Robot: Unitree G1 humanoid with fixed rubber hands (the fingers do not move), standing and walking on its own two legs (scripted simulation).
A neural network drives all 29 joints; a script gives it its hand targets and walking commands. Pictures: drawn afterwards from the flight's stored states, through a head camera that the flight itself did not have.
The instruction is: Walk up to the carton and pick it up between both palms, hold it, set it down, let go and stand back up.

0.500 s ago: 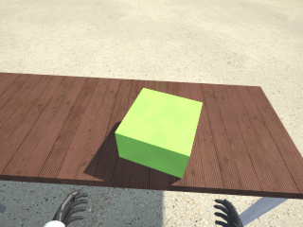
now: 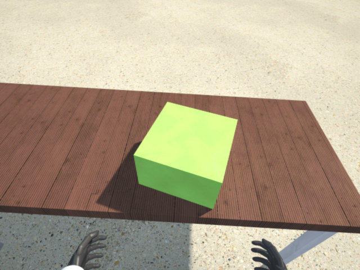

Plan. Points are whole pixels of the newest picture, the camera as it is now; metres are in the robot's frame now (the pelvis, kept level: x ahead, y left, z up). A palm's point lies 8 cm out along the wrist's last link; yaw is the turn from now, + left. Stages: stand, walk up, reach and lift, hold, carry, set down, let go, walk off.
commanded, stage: let go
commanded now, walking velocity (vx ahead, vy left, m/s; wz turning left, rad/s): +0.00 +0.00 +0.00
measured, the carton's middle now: (188, 151) +0.48 -0.01 -0.05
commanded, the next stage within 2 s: stand in 0.34 s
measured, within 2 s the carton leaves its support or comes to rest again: neither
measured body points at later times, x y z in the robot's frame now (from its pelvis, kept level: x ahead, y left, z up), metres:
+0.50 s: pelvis +0.00 +0.01 +0.00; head -0.01 +0.00 +0.44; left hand +0.14 +0.25 -0.09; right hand +0.15 -0.25 -0.10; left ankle -0.02 +0.13 -0.75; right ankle +0.01 -0.11 -0.75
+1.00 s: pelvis -0.03 +0.01 -0.01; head -0.05 +0.01 +0.44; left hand +0.02 +0.27 -0.12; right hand +0.05 -0.24 -0.13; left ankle -0.02 +0.13 -0.75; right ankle +0.01 -0.11 -0.75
